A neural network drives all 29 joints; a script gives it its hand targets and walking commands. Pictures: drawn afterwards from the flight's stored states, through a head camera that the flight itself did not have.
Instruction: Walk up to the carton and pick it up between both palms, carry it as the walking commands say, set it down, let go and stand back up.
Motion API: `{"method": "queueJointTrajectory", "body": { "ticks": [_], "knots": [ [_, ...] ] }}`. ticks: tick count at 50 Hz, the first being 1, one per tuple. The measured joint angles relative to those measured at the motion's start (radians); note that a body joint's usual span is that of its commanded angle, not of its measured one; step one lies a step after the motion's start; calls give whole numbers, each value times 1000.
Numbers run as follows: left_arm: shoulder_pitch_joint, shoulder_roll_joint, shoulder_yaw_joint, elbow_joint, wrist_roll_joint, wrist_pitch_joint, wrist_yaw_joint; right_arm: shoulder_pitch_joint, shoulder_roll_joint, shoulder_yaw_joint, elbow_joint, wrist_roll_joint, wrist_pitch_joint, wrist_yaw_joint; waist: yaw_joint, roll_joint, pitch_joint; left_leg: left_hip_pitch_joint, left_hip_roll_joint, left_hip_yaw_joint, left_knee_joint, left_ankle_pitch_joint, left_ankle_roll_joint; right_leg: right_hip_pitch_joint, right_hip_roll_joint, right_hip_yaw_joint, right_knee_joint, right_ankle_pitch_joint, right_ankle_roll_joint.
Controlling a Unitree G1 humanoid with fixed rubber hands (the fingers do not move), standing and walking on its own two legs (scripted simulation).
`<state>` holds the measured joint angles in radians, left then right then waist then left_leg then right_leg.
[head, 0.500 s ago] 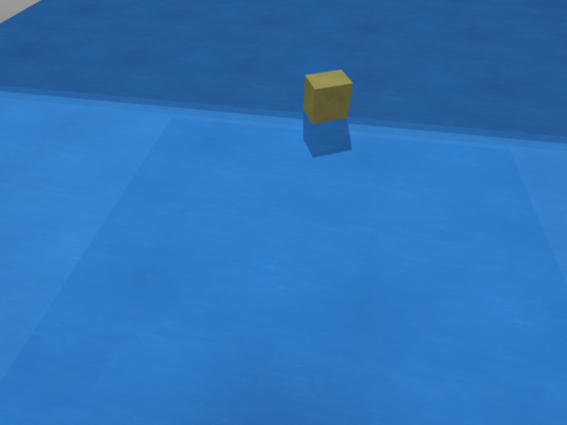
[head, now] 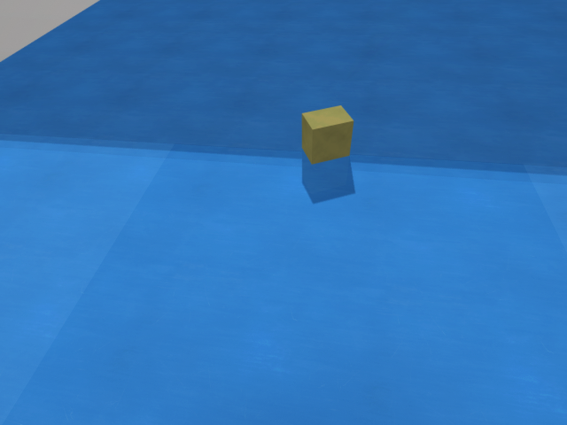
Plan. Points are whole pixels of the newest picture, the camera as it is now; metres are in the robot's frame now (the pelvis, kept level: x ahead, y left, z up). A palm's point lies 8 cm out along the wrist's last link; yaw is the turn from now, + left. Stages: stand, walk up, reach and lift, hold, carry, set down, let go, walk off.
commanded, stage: walk up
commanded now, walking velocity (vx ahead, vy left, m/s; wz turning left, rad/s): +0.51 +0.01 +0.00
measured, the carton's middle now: (326, 135) +1.71 -0.14 -0.65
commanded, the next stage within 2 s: none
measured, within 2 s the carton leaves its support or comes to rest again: neither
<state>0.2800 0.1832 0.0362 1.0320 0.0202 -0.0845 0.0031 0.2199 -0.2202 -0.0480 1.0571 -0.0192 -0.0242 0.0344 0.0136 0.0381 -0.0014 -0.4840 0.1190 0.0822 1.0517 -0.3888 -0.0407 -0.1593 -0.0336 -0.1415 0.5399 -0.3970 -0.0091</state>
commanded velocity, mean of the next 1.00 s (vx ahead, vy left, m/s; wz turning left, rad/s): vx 0.51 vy -0.01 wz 0.00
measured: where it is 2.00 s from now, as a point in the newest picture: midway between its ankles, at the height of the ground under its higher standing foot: (315, 255)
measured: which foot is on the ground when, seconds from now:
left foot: up 0.00-0.10, down 0.12-0.44, up 0.46-0.80, down 0.82-1.00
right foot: down 0.00-0.14, up 0.16-0.40, down 0.42-0.82, up 0.84-1.00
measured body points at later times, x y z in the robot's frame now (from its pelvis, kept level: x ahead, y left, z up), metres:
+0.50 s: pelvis +0.26 -0.01 -0.01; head +0.27 -0.05 +0.43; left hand +0.39 +0.23 -0.13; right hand +0.24 -0.24 -0.19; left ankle +0.18 +0.12 -0.70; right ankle +0.31 -0.12 -0.73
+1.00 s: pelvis +0.51 +0.00 -0.01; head +0.52 +0.02 +0.44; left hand +0.53 +0.24 -0.18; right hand +0.57 -0.24 -0.15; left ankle +0.53 +0.12 -0.73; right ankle +0.48 -0.12 -0.68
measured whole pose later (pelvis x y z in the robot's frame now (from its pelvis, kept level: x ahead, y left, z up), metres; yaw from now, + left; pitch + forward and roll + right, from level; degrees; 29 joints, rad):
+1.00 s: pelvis +0.51 +0.00 -0.01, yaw -1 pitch -2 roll +2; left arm 0.24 0.21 0.05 1.11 0.03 -0.03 -0.03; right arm 0.21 -0.15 -0.06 1.01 -0.03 -0.07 0.01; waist 0.02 -0.08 0.06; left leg -0.29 0.09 0.20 0.66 -0.31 0.00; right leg -0.43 -0.12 -0.05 1.10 -0.34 0.02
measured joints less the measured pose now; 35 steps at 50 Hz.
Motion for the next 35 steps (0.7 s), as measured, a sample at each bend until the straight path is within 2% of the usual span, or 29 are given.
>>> {"method": "queueJointTrajectory", "body": {
  "ticks": [4, 6, 7, 8, 11, 13, 15, 20, 21, 22, 23, 25, 27, 29, 32, 35],
  "knots": [
    [59, -3, -4, 66, 0, 12, -5, -78, 11, 11, -58, 5, -8, 10, 16, -28, 36, -7, 1, 51, -311, 87, 14, 117, 1, -7, -66, -38, 20],
    [92, -3, -2, 96, -7, 18, -8, -107, 16, 9, -87, 1, -28, 6, 23, -51, 56, 28, -20, 86, -422, 164, 45, 142, -13, 1, -7, -99, 31],
    [102, -2, 0, 113, -13, 24, -10, -117, 22, 1, -99, -4, -42, 0, 27, -65, 63, 33, -23, 94, -396, 215, 69, 115, -29, 12, 95, -130, 29],
    [99, -1, 4, 128, -18, 33, -13, -118, 28, -5, -112, -5, -55, -8, 28, -77, 68, 32, -25, 101, -348, 185, 79, 63, -34, 40, 246, -138, 23],
    [54, 7, 12, 141, -18, 44, -15, -88, 44, -2, -121, -11, -70, -24, 23, -104, 80, 83, -41, 112, -307, 66, 73, -116, -32, 102, 653, -90, 3],
    [6, 11, 12, 124, -10, 44, -20, -56, 56, 1, -92, -10, -65, -33, 15, -117, 81, 134, -54, 120, -333, 58, 62, -217, -47, 109, 744, -32, 6],
    [-47, 8, 8, 86, -2, 52, -27, -22, 63, 2, -49, -8, -53, -40, 10, -112, 77, 184, -65, 120, -370, 47, 54, -283, -73, 99, 669, -4, 18],
    [-153, 5, -2, -1, 3, 50, -36, 43, 62, -15, 32, -5, -24, -29, -6, -69, 72, 301, -69, 132, -430, 1, 27, -295, -108, 58, 218, 112, 40],
    [-162, 11, -1, -9, 4, 44, -37, 59, 60, -16, 38, -4, -20, -28, -13, -61, 67, 320, -67, 133, -425, -19, 18, -280, -107, 40, 159, 151, 38],
    [-169, 8, 2, -14, 6, 37, -36, 75, 52, -17, 44, -5, -16, -26, -24, -35, 61, 329, -50, 120, -406, -45, 7, -266, -95, 23, 161, 168, 18],
    [-172, 3, 6, -21, 9, 29, -33, 86, 41, -14, 51, -4, -11, -23, -35, -7, 51, 318, -32, 95, -358, -64, 13, -256, -83, 2, 178, 146, 0],
    [-160, -2, 8, -41, 11, 15, -22, 89, 26, -9, 68, -5, 5, -16, -42, 23, 29, 239, -22, 29, -149, -92, 32, -230, -63, -27, 181, 98, -19],
    [-134, -3, 9, -54, 8, 11, -11, 71, 18, -6, 73, -4, 4, -12, -36, 30, 17, 153, -20, -3, 51, -58, 37, -185, -45, -35, 137, 103, -20],
    [-95, -3, 8, -48, 3, 8, -4, 46, 14, -7, 58, -4, 0, -7, -26, 26, 5, 84, -7, -11, 129, -1, 29, -132, -23, -35, 78, 81, -21],
    [-29, -13, 3, -15, -1, 7, -1, 1, 6, -12, 11, -5, 4, -3, -12, 19, -12, 5, 17, -11, 78, 44, 5, -59, -3, -38, -12, 90, -14],
    [28, -23, 4, 27, 2, 11, -5, -52, 0, -9, -30, 2, 10, 2, 4, 5, -4, -26, 41, 4, -116, 81, -7, 20, 8, -42, -84, 84, -4]
  ]
}}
